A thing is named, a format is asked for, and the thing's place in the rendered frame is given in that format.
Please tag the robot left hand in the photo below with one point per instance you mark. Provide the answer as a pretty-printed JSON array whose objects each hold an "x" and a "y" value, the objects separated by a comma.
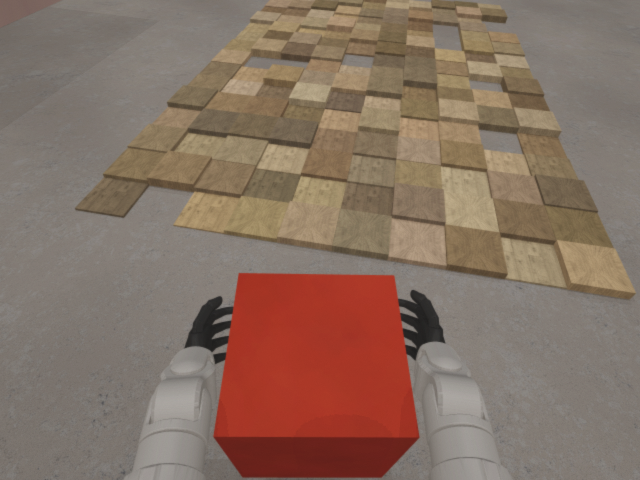
[{"x": 202, "y": 331}]

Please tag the robot right forearm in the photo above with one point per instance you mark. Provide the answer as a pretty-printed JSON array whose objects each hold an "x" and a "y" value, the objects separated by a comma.
[{"x": 458, "y": 430}]

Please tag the robot right hand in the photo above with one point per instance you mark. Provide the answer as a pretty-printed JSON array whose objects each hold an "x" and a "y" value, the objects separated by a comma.
[{"x": 427, "y": 323}]

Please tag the robot left forearm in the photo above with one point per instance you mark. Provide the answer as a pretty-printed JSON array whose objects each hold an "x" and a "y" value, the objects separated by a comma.
[{"x": 175, "y": 432}]

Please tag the carton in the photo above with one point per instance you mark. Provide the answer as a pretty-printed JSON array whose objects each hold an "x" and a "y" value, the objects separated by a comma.
[{"x": 316, "y": 382}]

